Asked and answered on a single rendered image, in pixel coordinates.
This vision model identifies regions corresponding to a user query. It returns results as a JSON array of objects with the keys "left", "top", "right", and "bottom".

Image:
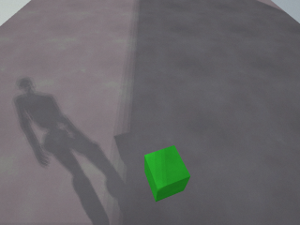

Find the carton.
[{"left": 144, "top": 145, "right": 190, "bottom": 202}]

